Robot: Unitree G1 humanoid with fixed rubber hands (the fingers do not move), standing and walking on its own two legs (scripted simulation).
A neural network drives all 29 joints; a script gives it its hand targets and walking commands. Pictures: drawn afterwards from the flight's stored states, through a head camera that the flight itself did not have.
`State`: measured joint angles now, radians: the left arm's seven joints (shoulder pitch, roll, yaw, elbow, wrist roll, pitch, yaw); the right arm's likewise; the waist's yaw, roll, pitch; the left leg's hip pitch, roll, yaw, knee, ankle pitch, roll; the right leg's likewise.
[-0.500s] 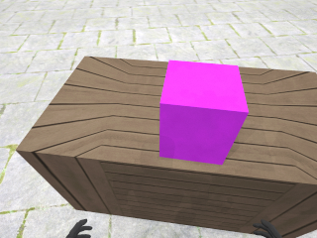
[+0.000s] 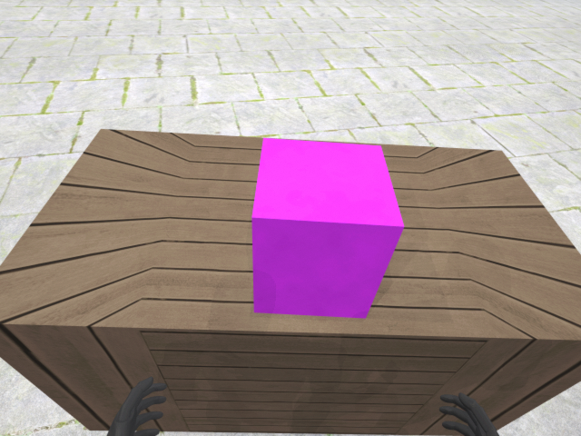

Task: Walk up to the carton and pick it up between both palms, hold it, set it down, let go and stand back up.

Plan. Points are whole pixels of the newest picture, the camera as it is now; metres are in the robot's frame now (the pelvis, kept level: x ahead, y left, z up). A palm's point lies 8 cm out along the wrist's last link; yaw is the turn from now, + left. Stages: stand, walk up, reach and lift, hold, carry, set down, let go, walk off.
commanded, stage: reach and lift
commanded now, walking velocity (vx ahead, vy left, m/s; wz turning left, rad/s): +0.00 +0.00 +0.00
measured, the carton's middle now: (316, 230) +0.47 +0.01 +0.01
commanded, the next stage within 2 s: none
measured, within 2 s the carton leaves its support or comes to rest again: neither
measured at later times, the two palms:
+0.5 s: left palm (139, 388) +0.19 +0.24 -0.04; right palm (466, 405) +0.21 -0.20 -0.03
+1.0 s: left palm (173, 334) +0.25 +0.21 +0.00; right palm (468, 365) +0.25 -0.20 +0.01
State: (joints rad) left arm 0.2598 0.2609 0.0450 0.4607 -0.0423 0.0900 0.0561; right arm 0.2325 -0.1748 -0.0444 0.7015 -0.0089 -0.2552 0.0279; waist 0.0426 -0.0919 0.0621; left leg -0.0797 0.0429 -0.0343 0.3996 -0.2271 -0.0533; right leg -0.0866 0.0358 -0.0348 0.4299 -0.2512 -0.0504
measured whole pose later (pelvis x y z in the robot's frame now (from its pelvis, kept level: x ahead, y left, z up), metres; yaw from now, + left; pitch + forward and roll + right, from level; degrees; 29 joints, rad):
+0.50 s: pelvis +0.02 +0.03 +0.00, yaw -2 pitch -4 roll +0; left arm 0.27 0.14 -0.03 0.39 -0.07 -0.08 0.11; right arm 0.18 -0.24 -0.03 0.61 0.14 -0.30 0.08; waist 0.06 -0.01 0.02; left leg -0.05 0.02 0.02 0.36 -0.24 -0.01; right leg -0.04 0.02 0.02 0.33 -0.22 -0.01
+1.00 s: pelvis +0.02 +0.02 +0.00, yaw -3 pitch -4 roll +0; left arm 0.09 0.11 -0.01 0.40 -0.10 -0.13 0.13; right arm 0.05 -0.25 0.05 0.53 0.25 -0.29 0.03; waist 0.03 -0.01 0.03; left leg -0.04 0.04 0.02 0.35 -0.23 -0.03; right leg -0.07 0.03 0.02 0.38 -0.24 -0.03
